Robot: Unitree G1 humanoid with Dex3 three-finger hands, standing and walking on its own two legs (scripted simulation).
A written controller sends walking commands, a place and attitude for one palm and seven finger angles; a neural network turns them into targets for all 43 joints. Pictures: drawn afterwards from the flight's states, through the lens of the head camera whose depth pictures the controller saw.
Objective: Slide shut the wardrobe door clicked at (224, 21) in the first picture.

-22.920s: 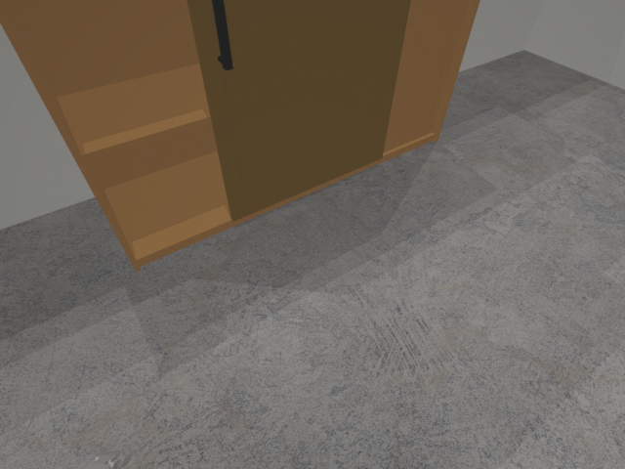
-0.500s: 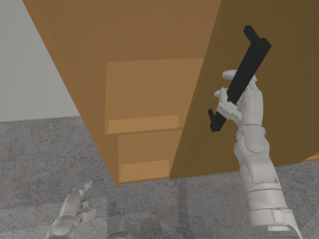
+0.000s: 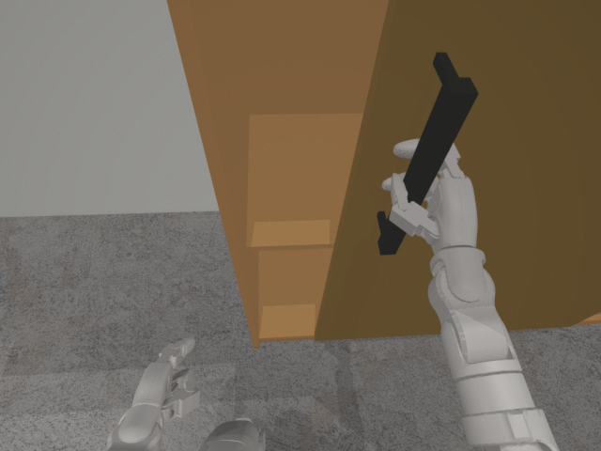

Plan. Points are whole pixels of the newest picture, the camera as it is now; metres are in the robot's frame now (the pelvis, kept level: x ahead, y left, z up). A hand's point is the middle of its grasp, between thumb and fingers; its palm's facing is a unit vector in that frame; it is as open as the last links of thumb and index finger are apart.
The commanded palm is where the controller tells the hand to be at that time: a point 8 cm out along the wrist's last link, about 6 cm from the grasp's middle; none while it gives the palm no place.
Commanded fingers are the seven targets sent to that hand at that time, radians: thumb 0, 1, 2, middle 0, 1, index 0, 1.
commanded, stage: step sideways, sliding the door along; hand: right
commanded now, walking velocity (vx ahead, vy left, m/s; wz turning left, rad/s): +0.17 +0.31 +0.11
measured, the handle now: (409, 174) +0.42 -0.13 +0.12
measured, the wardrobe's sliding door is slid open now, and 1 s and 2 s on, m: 0.18 0.00 0.00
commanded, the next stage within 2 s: stop walking and hold the door there in 1.04 s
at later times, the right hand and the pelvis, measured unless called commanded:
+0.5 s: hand (307, 208) +0.36 +0.00 +0.13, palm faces +0.11 +0.99 -0.10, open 6.2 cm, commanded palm +0.34 +0.00 +0.13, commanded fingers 0.00 -0.90 -0.90 0.45 1.40 0.45 1.40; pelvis -0.03 +0.12 +0.00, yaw +2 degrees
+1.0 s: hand (238, 204) +0.36 +0.08 +0.13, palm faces +0.30 +0.95 -0.08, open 6.4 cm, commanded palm +0.33 +0.10 +0.13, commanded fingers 0.00 -0.90 -0.90 0.45 1.40 0.45 1.40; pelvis -0.03 +0.28 +0.00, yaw +1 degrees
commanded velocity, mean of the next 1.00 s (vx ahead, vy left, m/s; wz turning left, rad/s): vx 0.15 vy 0.31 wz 0.06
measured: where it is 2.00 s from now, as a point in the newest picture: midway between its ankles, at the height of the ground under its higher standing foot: outside the picture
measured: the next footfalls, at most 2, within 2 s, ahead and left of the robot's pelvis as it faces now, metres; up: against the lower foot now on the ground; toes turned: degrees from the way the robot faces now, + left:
left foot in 0.04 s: +0.06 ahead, +0.11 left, +0.00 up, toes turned +4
right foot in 0.20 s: -0.01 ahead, -0.16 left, +0.00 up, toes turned -5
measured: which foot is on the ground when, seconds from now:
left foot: up 0.00-0.02, down 0.04-0.52, up 0.54-0.70, down 0.72-0.92, up 0.94-1.00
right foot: down 0.00-0.08, up 0.10-0.18, down 0.20-0.38, up 0.40-0.50, down 0.52-0.78, up 0.80-0.90, down 0.92-1.00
